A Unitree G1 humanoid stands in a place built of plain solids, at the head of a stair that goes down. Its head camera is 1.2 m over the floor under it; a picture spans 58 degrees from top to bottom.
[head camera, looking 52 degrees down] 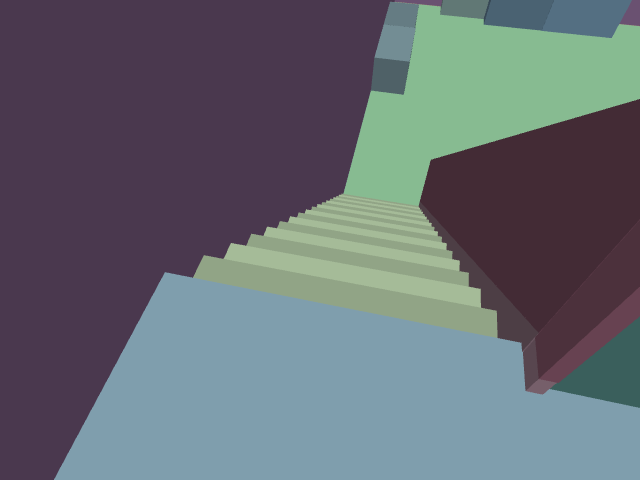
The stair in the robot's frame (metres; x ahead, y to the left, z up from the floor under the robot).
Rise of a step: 0.20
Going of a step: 0.22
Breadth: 1.15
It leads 13 degrees to the right of straight ahead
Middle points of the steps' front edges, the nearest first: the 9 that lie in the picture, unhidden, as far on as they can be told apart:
0.68 -0.04 0.00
0.90 -0.09 -0.20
1.11 -0.14 -0.40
1.33 -0.19 -0.61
1.55 -0.24 -0.81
1.77 -0.29 -1.01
1.99 -0.34 -1.22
2.21 -0.39 -1.42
2.42 -0.44 -1.62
